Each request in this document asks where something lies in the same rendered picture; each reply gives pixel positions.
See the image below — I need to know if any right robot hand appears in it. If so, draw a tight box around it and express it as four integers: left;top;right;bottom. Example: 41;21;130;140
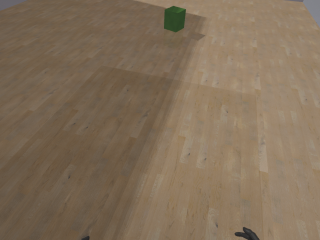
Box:
234;227;260;240

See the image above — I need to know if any carton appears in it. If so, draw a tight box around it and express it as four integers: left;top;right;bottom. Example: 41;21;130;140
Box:
164;6;186;32

